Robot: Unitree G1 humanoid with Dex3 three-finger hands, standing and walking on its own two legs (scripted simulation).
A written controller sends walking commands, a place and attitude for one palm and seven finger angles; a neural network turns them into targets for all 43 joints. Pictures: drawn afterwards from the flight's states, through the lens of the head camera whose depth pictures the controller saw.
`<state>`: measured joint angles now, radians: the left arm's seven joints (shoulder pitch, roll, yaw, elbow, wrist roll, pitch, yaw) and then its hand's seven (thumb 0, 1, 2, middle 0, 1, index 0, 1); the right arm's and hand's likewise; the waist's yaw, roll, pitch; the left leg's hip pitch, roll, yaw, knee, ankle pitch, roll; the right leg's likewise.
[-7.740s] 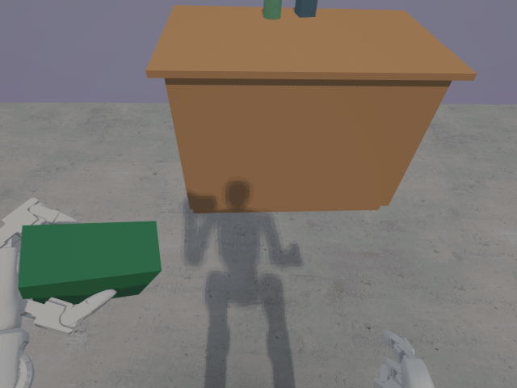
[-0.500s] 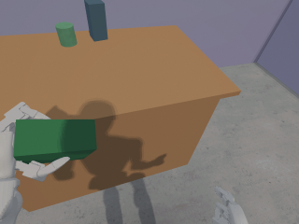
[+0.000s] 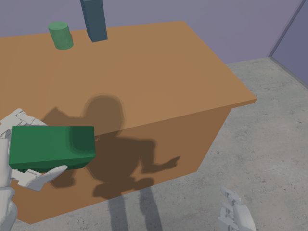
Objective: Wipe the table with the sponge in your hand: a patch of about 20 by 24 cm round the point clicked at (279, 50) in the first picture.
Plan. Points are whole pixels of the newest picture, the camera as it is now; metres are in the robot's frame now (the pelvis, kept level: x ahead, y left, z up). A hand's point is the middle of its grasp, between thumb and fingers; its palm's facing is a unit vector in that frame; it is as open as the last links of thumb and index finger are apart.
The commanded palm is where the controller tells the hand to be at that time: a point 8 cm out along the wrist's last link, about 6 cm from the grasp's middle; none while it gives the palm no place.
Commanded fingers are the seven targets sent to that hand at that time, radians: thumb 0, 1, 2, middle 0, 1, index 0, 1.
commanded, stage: come to a stop and stand still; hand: left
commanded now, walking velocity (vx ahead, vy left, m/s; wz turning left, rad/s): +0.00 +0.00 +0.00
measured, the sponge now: (66, 150) +0.24 +0.21 +0.13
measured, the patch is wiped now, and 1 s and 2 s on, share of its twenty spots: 0.00 0.00 0.00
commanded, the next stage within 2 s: look again from close up in 0.20 s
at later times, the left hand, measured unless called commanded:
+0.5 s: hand (37, 154) +0.21 +0.24 +0.16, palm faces +0.40 -0.84 -0.36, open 10.1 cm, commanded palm +0.16 +0.28 +0.17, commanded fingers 0.00 0.10 1.30 -1.20 -1.60 -1.20 -1.60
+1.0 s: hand (44, 146) +0.23 +0.24 +0.15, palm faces +0.39 -0.85 -0.36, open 10.1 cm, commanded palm +0.18 +0.28 +0.17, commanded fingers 0.00 0.10 1.30 -1.20 -1.60 -1.20 -1.60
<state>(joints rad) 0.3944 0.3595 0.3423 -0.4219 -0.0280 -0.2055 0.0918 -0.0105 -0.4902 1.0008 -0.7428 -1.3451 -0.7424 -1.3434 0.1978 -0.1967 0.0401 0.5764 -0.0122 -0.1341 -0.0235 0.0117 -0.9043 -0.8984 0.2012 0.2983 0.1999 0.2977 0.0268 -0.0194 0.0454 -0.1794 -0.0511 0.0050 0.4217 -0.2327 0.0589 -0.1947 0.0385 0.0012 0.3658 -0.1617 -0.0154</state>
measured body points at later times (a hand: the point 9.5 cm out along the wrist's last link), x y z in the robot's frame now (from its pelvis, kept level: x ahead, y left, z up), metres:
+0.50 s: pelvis +0.00 -0.01 +0.00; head +0.01 +0.00 +0.45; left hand +0.19 +0.29 +0.18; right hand +0.19 -0.22 -0.07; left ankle -0.01 +0.07 -0.74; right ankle +0.02 -0.11 -0.74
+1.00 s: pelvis +0.02 +0.00 -0.01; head +0.01 +0.01 +0.44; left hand +0.21 +0.29 +0.17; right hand +0.18 -0.24 -0.09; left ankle -0.01 +0.07 -0.74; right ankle +0.02 -0.11 -0.74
